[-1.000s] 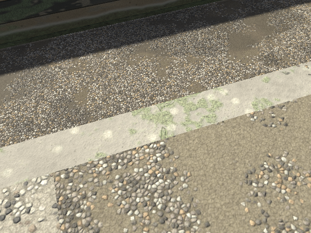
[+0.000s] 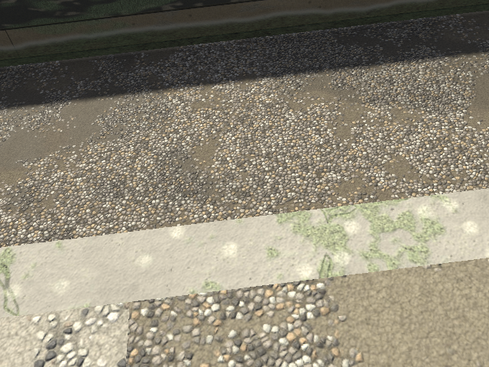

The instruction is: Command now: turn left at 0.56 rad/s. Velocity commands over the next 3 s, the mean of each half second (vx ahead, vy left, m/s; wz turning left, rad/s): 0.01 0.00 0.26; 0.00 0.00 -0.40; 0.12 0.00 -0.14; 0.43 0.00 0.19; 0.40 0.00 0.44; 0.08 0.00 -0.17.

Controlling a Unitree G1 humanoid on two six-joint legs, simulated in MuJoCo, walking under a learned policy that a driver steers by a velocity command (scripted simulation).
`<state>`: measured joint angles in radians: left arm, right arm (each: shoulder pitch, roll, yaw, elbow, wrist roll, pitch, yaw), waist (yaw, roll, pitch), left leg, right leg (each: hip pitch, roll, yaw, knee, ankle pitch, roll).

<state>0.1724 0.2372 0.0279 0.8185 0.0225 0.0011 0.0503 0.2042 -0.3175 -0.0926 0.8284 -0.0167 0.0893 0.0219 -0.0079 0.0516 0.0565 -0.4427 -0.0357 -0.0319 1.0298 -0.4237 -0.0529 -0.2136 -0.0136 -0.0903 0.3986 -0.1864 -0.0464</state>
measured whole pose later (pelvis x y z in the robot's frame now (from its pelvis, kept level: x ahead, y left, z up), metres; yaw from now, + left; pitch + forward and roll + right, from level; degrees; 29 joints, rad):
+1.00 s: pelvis -0.05 +0.00 +0.00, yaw -9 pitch +0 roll +1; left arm 0.21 0.28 0.06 0.86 0.01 0.03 0.01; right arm 0.15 -0.31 -0.06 0.85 -0.02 0.06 -0.03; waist 0.00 0.04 0.08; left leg -0.45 0.01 -0.04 0.95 -0.38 -0.05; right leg -0.17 0.10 0.11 0.38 -0.20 -0.09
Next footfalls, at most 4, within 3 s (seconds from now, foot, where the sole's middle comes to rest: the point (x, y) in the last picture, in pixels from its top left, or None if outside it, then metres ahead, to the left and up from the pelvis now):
0.20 left None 0.00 0.12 -0.78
0.72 right None -0.03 -0.07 -0.78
1.24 left None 0.02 0.12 -0.78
1.64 right None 0.08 -0.12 -0.78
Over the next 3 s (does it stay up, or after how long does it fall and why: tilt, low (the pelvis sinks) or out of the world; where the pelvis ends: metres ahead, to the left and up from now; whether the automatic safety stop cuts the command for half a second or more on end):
stays up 0.44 -0.05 -0.01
